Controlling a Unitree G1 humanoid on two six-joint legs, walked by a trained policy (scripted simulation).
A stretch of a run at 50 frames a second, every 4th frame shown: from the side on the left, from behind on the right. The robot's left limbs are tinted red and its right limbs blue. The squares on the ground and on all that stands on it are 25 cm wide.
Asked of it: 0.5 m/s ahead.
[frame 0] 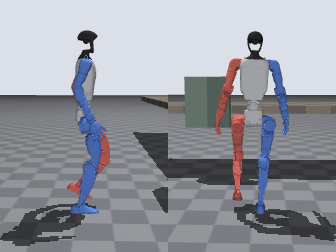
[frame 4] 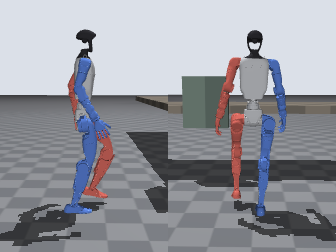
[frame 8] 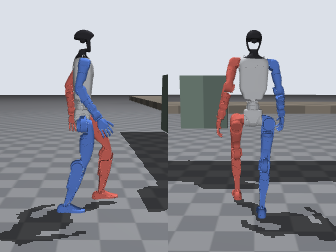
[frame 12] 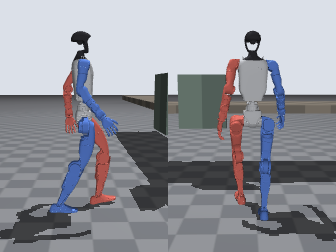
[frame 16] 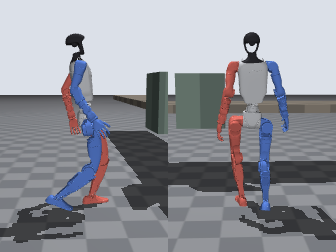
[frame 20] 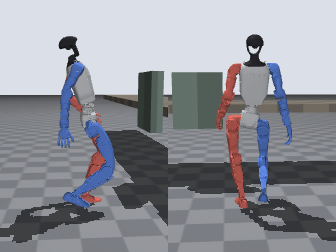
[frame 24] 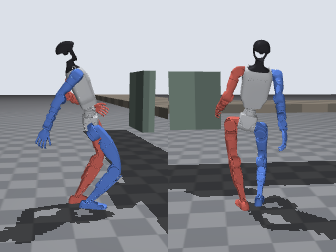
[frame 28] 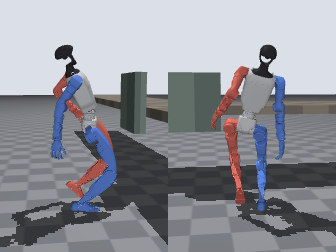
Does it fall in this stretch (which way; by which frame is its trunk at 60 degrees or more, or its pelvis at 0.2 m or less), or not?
no
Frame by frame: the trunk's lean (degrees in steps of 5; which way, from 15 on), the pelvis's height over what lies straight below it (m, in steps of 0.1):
0: 5, 0.8
4: 5, 0.8
8: 0, 0.8
12: 5, 0.8
16: 10, 0.7
20: 20 backward, 0.7
24: 25 backward, 0.7
28: 30 backward and to its right, 0.7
